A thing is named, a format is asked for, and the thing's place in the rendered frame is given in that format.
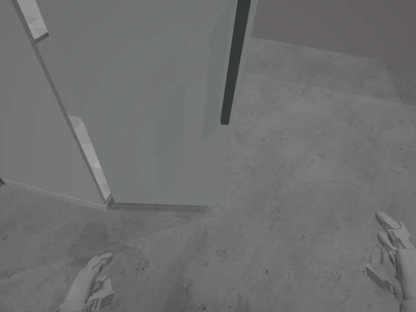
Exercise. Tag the handle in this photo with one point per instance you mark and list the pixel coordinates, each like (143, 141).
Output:
(241, 18)

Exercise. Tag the fridge door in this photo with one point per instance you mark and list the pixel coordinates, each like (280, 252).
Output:
(148, 78)

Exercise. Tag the robot left hand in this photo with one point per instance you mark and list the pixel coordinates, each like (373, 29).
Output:
(85, 287)

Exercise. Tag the right robot forearm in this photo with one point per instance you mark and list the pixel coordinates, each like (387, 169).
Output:
(408, 305)

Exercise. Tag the robot right hand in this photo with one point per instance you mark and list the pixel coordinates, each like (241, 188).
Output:
(402, 255)

